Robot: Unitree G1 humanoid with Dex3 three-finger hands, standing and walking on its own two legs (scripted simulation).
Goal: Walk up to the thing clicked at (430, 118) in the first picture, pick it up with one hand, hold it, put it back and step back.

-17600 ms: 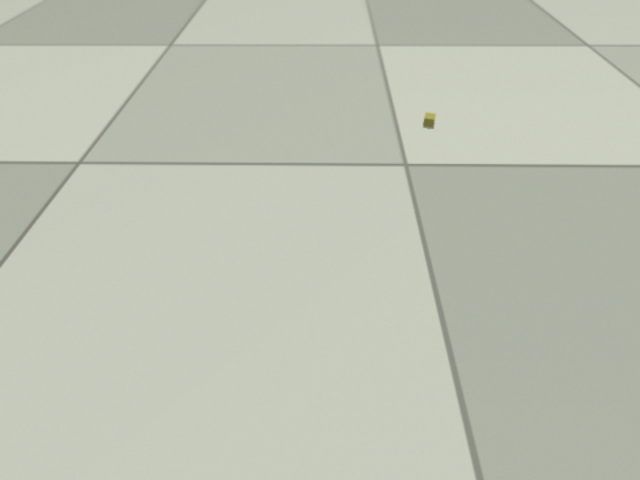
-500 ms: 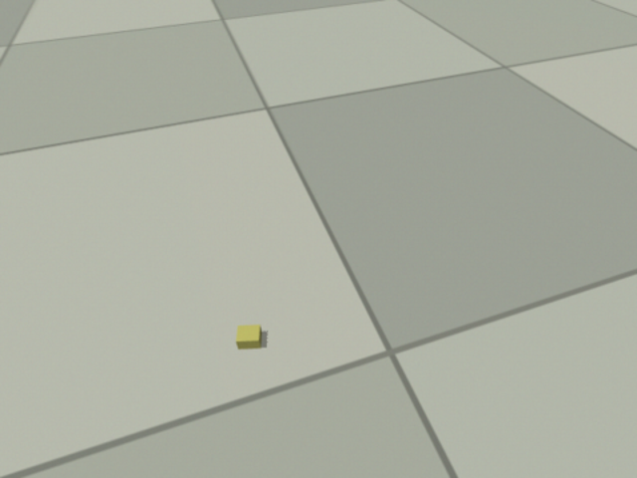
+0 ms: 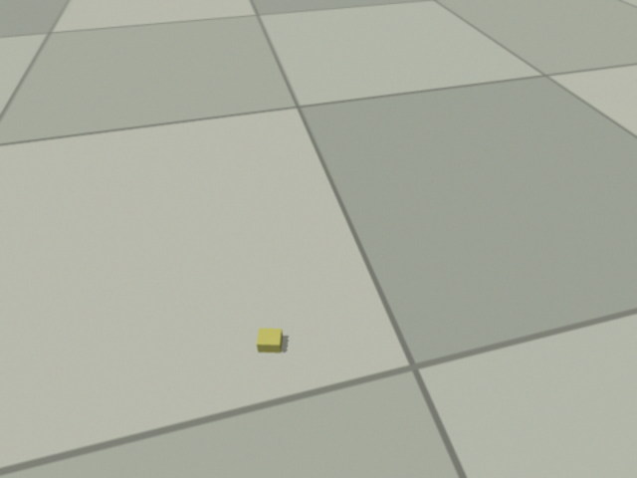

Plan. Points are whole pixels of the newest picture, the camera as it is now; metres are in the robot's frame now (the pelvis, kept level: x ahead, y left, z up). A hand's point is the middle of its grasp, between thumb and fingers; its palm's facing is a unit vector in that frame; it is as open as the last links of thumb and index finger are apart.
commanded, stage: walk up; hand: left
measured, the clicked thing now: (269, 340) +0.73 +0.22 -0.75
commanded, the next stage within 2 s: none
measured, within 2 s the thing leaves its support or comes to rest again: neither
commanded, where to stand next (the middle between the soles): +0.34 -0.01 m, yaw -2 degrees
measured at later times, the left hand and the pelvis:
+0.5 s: hand (148, 426) +0.25 +0.28 -0.15, palm faces -0.12 -0.92 -0.38, open 7.4 cm; pelvis +0.17 +0.01 -0.02, yaw -3 degrees
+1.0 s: hand (198, 351) +0.39 +0.25 -0.18, palm faces -0.06 -0.94 -0.33, open 7.4 cm; pelvis +0.30 -0.01 -0.03, yaw -3 degrees
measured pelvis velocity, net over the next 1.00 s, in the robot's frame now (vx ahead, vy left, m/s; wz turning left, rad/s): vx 0.30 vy -0.01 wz -0.05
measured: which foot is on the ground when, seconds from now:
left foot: up 0.00-0.04, down 0.06-0.54, up 0.56-0.88, down 0.90-1.00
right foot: down 0.00-0.08, up 0.10-0.48, down 0.50-1.00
